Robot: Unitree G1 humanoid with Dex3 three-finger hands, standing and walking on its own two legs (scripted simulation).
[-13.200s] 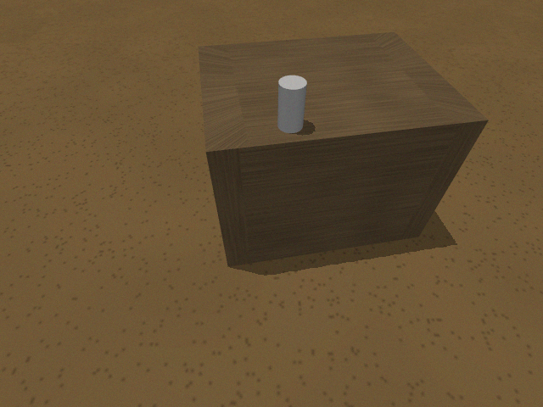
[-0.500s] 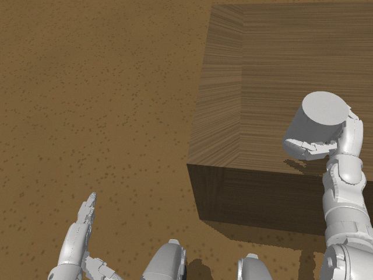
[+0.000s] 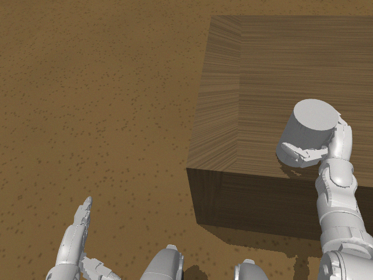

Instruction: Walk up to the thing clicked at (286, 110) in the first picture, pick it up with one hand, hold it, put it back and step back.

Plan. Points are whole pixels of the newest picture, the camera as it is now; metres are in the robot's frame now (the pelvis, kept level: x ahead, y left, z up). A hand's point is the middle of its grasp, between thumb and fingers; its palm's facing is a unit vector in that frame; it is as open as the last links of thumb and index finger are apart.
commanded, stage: settle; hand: right
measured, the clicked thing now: (302, 135) +0.43 -0.18 +0.03
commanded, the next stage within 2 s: lift in 0.34 s
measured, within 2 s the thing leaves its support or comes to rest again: neither
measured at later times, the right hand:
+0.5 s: hand (311, 124) +0.43 -0.18 +0.07, palm faces +0.17 +0.98 -0.02, open 11.0 cm
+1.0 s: hand (324, 116) +0.40 -0.17 +0.14, palm faces +0.17 +0.98 -0.03, open 11.0 cm
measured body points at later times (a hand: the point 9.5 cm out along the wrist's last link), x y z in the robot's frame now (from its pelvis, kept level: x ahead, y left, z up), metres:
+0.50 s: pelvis +0.00 +0.00 +0.02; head +0.07 -0.01 +0.46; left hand +0.16 +0.27 -0.02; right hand +0.42 -0.24 +0.08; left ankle +0.04 +0.15 -0.67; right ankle +0.01 -0.12 -0.67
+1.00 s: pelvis +0.01 +0.00 +0.04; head +0.04 +0.01 +0.49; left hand +0.17 +0.26 -0.02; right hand +0.38 -0.23 +0.15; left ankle +0.04 +0.15 -0.67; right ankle +0.01 -0.12 -0.67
